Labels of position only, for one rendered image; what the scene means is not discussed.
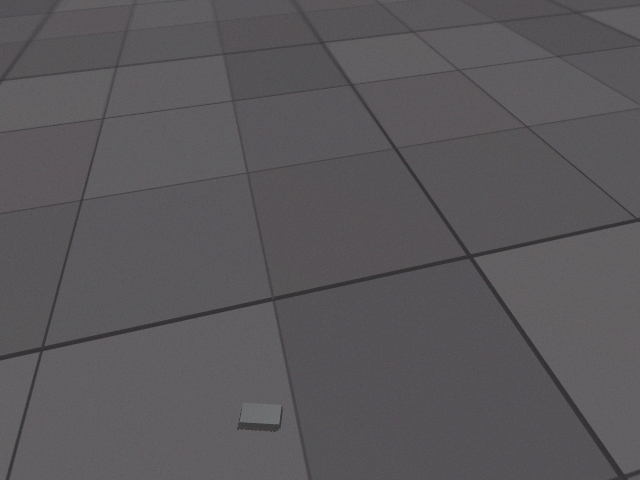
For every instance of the small box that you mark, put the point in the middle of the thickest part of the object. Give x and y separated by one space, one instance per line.
261 415

